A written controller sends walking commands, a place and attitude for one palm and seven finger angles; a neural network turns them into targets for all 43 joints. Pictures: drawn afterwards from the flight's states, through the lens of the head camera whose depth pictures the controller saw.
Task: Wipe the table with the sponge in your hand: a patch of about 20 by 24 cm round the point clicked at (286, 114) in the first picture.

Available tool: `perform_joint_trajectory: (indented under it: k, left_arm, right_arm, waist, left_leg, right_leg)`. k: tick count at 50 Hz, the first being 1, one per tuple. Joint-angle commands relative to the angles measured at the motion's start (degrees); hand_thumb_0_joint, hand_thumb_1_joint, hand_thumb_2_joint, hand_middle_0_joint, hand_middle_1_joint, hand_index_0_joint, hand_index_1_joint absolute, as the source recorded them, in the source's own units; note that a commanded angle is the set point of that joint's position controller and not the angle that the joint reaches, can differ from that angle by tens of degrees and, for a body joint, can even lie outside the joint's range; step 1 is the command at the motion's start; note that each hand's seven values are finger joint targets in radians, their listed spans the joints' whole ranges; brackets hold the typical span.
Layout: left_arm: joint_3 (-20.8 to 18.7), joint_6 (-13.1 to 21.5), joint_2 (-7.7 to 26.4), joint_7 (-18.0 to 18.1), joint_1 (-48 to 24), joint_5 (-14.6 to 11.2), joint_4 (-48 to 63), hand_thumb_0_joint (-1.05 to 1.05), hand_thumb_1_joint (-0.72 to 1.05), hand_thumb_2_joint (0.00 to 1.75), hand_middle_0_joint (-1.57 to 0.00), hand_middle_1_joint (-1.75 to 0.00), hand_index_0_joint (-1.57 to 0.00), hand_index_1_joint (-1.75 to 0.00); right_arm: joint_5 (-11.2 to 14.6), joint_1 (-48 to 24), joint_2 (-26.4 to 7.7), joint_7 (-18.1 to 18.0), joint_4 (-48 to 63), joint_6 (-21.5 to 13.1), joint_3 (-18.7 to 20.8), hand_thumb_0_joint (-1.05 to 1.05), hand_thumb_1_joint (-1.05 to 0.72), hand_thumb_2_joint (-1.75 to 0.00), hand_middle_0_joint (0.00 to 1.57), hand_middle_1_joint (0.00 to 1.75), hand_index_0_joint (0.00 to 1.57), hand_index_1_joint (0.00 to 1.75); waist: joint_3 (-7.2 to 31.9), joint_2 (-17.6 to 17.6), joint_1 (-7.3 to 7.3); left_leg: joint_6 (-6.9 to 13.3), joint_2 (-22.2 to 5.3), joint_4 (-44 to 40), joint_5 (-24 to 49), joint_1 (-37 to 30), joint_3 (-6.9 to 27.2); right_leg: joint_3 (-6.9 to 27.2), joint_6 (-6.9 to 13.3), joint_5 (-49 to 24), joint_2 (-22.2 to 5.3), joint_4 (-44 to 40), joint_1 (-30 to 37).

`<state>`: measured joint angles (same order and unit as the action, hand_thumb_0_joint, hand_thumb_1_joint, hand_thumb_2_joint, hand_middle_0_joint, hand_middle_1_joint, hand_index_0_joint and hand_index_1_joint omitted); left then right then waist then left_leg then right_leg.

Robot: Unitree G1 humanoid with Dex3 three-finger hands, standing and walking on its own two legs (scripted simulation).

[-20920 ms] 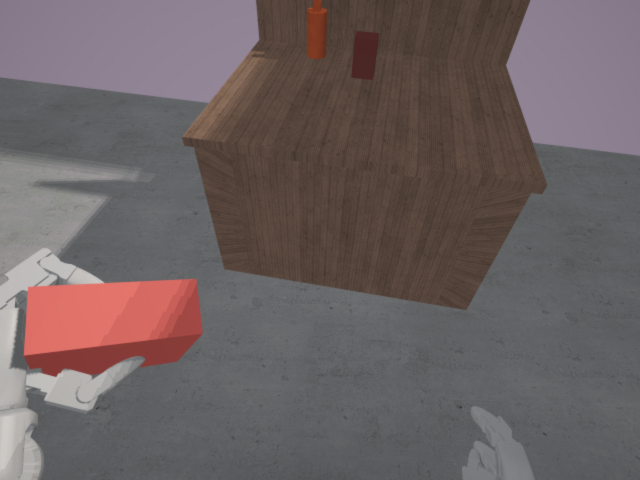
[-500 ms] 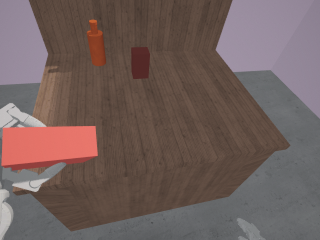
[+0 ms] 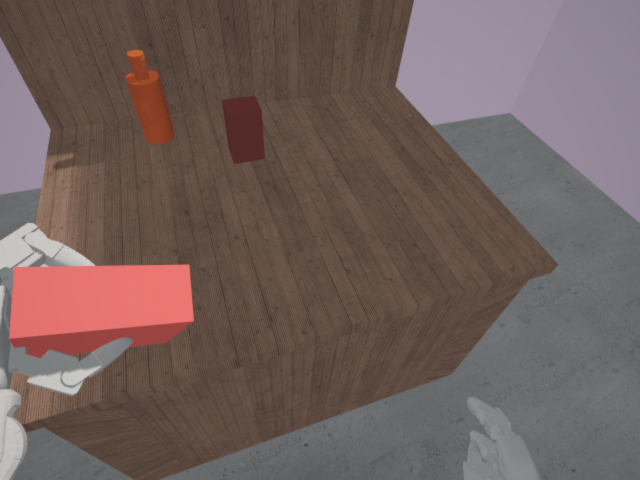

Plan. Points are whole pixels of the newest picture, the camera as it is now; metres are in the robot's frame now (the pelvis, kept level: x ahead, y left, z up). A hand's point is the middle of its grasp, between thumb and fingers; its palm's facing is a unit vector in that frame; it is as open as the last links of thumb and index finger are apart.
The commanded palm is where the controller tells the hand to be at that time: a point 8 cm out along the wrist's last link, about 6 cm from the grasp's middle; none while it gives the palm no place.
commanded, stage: come to a stop and stand still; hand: left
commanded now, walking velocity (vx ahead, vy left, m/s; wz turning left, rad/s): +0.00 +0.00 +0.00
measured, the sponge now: (131, 310) +0.24 +0.21 +0.14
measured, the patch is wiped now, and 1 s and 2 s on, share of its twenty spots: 0.00 0.00 0.00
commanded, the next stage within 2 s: look again from close up in 0.14 s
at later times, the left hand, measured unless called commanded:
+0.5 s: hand (92, 326) +0.21 +0.23 +0.16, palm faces +0.37 -0.85 -0.38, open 9.6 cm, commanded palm +0.16 +0.27 +0.18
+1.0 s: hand (86, 304) +0.23 +0.25 +0.15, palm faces +0.36 -0.85 -0.38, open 9.6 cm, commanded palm +0.18 +0.28 +0.18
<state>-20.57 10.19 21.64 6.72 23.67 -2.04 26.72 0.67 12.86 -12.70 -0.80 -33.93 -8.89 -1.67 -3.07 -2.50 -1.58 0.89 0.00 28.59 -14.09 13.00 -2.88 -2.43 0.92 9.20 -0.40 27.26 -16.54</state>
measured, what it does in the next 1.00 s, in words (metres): stands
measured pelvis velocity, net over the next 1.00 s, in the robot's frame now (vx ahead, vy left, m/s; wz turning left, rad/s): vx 0.01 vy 0.00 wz -0.01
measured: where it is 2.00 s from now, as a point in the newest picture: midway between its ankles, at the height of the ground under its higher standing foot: outside the picture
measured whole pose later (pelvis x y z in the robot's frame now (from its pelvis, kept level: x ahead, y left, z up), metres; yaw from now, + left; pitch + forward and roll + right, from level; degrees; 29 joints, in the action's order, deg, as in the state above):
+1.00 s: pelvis +0.01 +0.00 +0.00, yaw +0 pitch -1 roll +0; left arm -18.8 8.1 20.5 5.4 25.0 -1.8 24.8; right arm 1.3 14.3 -11.6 -2.8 -34.0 -8.4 -2.1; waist -0.5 -1.7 -0.7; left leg 1.5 0.3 27.8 -15.0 11.7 -3.5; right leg -1.7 0.7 10.4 -0.5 27.4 -15.9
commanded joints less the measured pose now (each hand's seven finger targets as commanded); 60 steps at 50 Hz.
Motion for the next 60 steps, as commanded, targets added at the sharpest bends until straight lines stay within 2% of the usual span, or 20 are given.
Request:
perform_joint_trajectory:
  k: [1, 8, 9, 10, 14, 15, 19, 23, 24, 28, 29, 30, 34, 38, 39, 44, 45, 53, 54, 60]
  left_arm:
    - [-4.47, 3.07, 7.78, 0.56, -4.48, -0.81, 11.98, 0.0, 0.1, 1.3, -1.2, -1.6, -1.2, -1.6]
    - [-4.94, 2.85, 8.56, 0.39, -2.45, -1.23, 13.13, 0.0, 0.1, 1.3, -1.2, -1.6, -1.2, -1.6]
    - [-7.1, 2.77, 10.97, 0.59, -1.75, -1.2, 13.28, 0.0, 0.1, 1.3, -1.2, -1.6, -1.2, -1.6]
    - [-5.64, 2.73, 8.88, 0.45, -1.51, -1.47, 12.76, 0.0, 0.1, 1.3, -1.2, -1.6, -1.2, -1.6]
    - [-6.86, 2.35, 10.35, 0.5, -1.26, -1.69, 11.89, 0.0, 0.1, 1.3, -1.2, -1.6, -1.2, -1.6]
    - [-5.44, 2.36, 8.65, 0.33, -1.62, -1.86, 11.51, 0.0, 0.1, 1.3, -1.2, -1.6, -1.2, -1.6]
    - [-5.88, 1.99, 9.7, 0.29, -1.91, -1.74, 10.71, 0.0, 0.1, 1.3, -1.2, -1.6, -1.2, -1.6]
    - [-3.45, 1.68, 7.86, 0.14, -3.34, -1.6, 10.6, 0.0, 0.1, 1.3, -1.2, -1.6, -1.2, -1.6]
    - [-4.57, 1.69, 9.4, 0.25, -3.52, -1.5, 11.47, 0.0, 0.1, 1.3, -1.2, -1.6, -1.2, -1.6]
    - [-3.6, 1.71, 8.39, 0.33, -3.93, -1.35, 11.53, 0.0, 0.1, 1.3, -1.2, -1.6, -1.2, -1.6]
    - [-4.87, 1.77, 10.21, 0.5, -4.11, -1.22, 12.54, 0.0, 0.1, 1.3, -1.2, -1.6, -1.2, -1.6]
    - [-3.89, 1.95, 8.63, 0.34, -3.7, -1.2, 12.23, 0.0, 0.1, 1.3, -1.2, -1.6, -1.2, -1.6]
    - [-5.24, 1.87, 10.34, 0.03, -2.25, -1.24, 11.91, 0.0, 0.1, 1.3, -1.2, -1.6, -1.2, -1.6]
    - [-4.23, 1.85, 8.76, -0.28, -2.77, -1.09, 11.69, 0.0, 0.1, 1.3, -1.2, -1.6, -1.2, -1.6]
    - [-4.67, 1.69, 9.55, -0.33, -3.49, -1.0, 11.91, 0.0, 0.1, 1.3, -1.2, -1.6, -1.2, -1.6]
    - [-4.81, 1.88, 9.58, -0.47, -4.74, -0.44, 11.43, 0.0, 0.1, 1.3, -1.2, -1.6, -1.2, -1.6]
    - [-3.35, 2.11, 7.81, -0.6, -5.5, -0.4, 11.88, 0.0, 0.1, 1.3, -1.2, -1.6, -1.2, -1.6]
    - [-5.24, 2.05, 9.21, -0.98, -2.0, -1.13, 12.88, 0.0, 0.1, 1.3, -1.2, -1.6, -1.2, -1.6]
    - [-5.83, 1.96, 9.82, -1.04, -1.54, -1.35, 13.83, 0.0, 0.1, 1.3, -1.2, -1.6, -1.2, -1.6]
    - [-6.3, 1.5, 9.21, -1.31, 1.02, -2.26, 12.96, 0.0, 0.1, 1.3, -1.2, -1.6, -1.2, -1.6]
  right_arm:
    - [0.26, -5.49, -7.21, -1.29, 9.36, -3.21, 3.11, 0.0, -0.9, -0.9, 0.2, 0.3, 0.2, 0.3]
    - [0.39, -5.91, -7.05, -1.86, 10.42, -2.94, 2.89, 0.0, -0.9, -0.9, 0.2, 0.3, 0.2, 0.3]
    - [0.52, -6.22, -7.03, -2.08, 10.23, -2.74, 2.93, 0.0, -0.9, -0.9, 0.2, 0.3, 0.2, 0.3]
    - [0.39, -5.96, -6.57, -2.15, 10.28, -2.62, 2.67, 0.0, -0.9, -0.9, 0.2, 0.3, 0.2, 0.3]
    - [0.61, -5.77, -6.93, -2.49, 10.2, -2.62, 2.77, 0.0, -0.9, -0.9, 0.2, 0.3, 0.2, 0.3]
    - [0.42, -5.58, -6.7, -2.53, 10.23, -2.6, 2.51, 0.0, -0.9, -0.9, 0.2, 0.3, 0.2, 0.3]
    - [0.63, -5.68, -6.94, -2.67, 9.93, -2.84, 2.52, 0.0, -0.9, -0.9, 0.2, 0.3, 0.2, 0.3]
    - [0.57, -5.56, -6.96, -2.52, 10.2, -3.18, 2.32, 0.0, -0.9, -0.9, 0.2, 0.3, 0.2, 0.3]
    - [0.7, -6.04, -7.03, -2.68, 9.99, -3.13, 2.3, 0.0, -0.9, -0.9, 0.2, 0.3, 0.2, 0.3]
    - [0.41, -5.55, -6.9, -2.62, 9.9, -3.43, 2.19, 0.0, -0.9, -0.9, 0.2, 0.3, 0.2, 0.3]
    - [0.58, -5.96, -7.03, -2.71, 9.78, -3.31, 2.18, 0.0, -0.9, -0.9, 0.2, 0.3, 0.2, 0.3]
    - [0.39, -5.64, -6.9, -2.67, 9.64, -3.3, 2.22, 0.0, -0.9, -0.9, 0.2, 0.3, 0.2, 0.3]
    - [0.47, -5.62, -7.01, -2.51, 9.6, -3.01, 2.43, 0.0, -0.9, -0.9, 0.2, 0.3, 0.2, 0.3]
    - [0.38, -5.24, -6.77, -2.69, 9.61, -2.86, 2.6, 0.0, -0.9, -0.9, 0.2, 0.3, 0.2, 0.3]
    - [0.58, -5.59, -6.95, -2.73, 9.57, -2.73, 2.51, 0.0, -0.9, -0.9, 0.2, 0.3, 0.2, 0.3]
    - [0.66, -5.9, -6.49, -2.92, 9.35, -2.89, 2.48, 0.0, -0.9, -0.9, 0.2, 0.3, 0.2, 0.3]
    - [0.52, -5.64, -6.45, -2.93, 9.21, -2.9, 2.44, 0.0, -0.9, -0.9, 0.2, 0.3, 0.2, 0.3]
    - [0.54, -5.87, -6.23, -2.41, 9.33, -2.55, 2.74, 0.0, -0.9, -0.9, 0.2, 0.3, 0.2, 0.3]
    - [0.82, -6.03, -6.36, -2.34, 9.3, -2.32, 2.71, 0.0, -0.9, -0.9, 0.2, 0.3, 0.2, 0.3]
    - [0.91, -6.18, -6.11, -2.34, 9.75, -0.87, 2.7, 0.0, -0.9, -0.9, 0.2, 0.3, 0.2, 0.3]
  waist:
    - [9.91, 4.27, 0.92]
    - [8.6, 4.73, 0.96]
    - [8.91, 5.48, 0.82]
    - [8.7, 4.2, 0.97]
    - [8.25, 4.24, 1.1]
    - [8.26, 4.33, 1.21]
    - [8.62, 3.72, 1.13]
    - [7.17, 2.23, 1.18]
    - [7.5, 3.86, 1.14]
    - [6.76, 3.27, 1.08]
    - [7.2, 4.8, 1.12]
    - [7.61, 5.05, 1.1]
    - [7.46, 4.31, 1.11]
    - [5.96, 3.57, 1.3]
    - [5.26, 5.36, 1.43]
    - [4.97, 6.8, 1.31]
    - [4.9, 7.99, 1.38]
    - [10.12, 4.95, 1.21]
    - [10.44, 6.33, 1.47]
    - [9.5, 5.11, 1.71]
  left_leg:
    - [-0.02, -5.48, -5.82, 7.09, -1.9, 5.41]
    - [0.02, -5.47, -7.24, 5.6, -0.96, 5.99]
    - [0.07, -5.49, -7.35, 5.62, -1.46, 5.93]
    - [0.13, -5.48, -7.37, 4.59, -0.86, 5.75]
    - [0.3, -5.16, -7.15, 3.11, -1.47, 6.0]
    - [0.34, -5.21, -7.34, 2.44, -1.05, 5.96]
    - [0.56, -5.23, -7.39, 2.03, -2.21, 6.23]
    - [0.73, -5.05, -7.27, -0.58, -1.5, 6.28]
    - [0.85, -5.14, -7.43, -0.04, -2.36, 6.31]
    - [0.91, -4.89, -7.19, -2.49, -1.32, 6.38]
    - [0.89, -5.06, -7.58, -1.96, -1.86, 6.77]
    - [1.04, -5.2, -7.87, -2.76, -1.29, 6.72]
    - [1.49, -4.89, -7.15, -6.16, -1.47, 6.45]
    - [2.26, -5.11, -7.51, -11.29, 0.74, 6.92]
    - [2.22, -5.49, -8.64, -11.73, 0.66, 7.42]
    - [2.87, -6.55, -11.1, -10.94, 1.99, 8.56]
    - [2.96, -6.82, -11.16, -9.02, 2.07, 8.83]
    - [1.61, -6.23, -5.0, 14.43, -3.33, 6.25]
    - [1.16, -6.11, -4.9, 16.94, -3.97, 6.06]
    - [1.22, -5.83, -4.33, 13.87, -2.41, 5.28]
  right_leg:
    - [5.77, 0.51, -8.1, -5.22, -3.83, 6.06]
    - [6.32, 0.56, -5.7, -5.35, -5.47, 5.98]
    - [6.61, 0.59, -5.63, -5.38, -5.7, 5.9]
    - [6.48, 0.5, -4.8, -5.46, -6.28, 6.14]
    - [8.33, 0.79, -1.93, -5.68, -8.66, 4.68]
    - [8.12, 0.69, -1.23, -5.75, -8.99, 4.87]
    - [8.5, 0.6, 0.92, -5.7, -10.21, 3.9]
    - [8.64, 0.32, 5.55, -5.96, -12.26, 2.32]
    - [8.68, 0.49, 5.22, -5.9, -12.11, 2.18]
    - [8.81, 0.39, 8.32, -6.12, -13.27, 1.49]
    - [8.58, 0.6, 7.82, -6.03, -12.69, 1.61]
    - [8.02, 0.57, 7.66, -5.96, -11.98, 2.28]
    - [8.46, 1.01, 11.49, -6.07, -11.97, 0.58]
    - [8.43, 1.39, 15.04, -5.35, -10.91, -0.53]
    - [7.84, 1.52, 14.97, -5.0, -9.67, -1.22]
    - [5.94, 1.39, 8.8, -3.49, -5.17, 1.23]
    - [5.19, 1.54, 6.21, -3.18, -3.83, 1.76]
    - [4.32, 2.1, -11.98, -4.04, 0.07, 6.47]
    - [4.05, 2.18, -13.2, -3.97, 1.21, 6.41]
    - [4.8, 2.47, -12.81, -4.28, -0.19, 7.13]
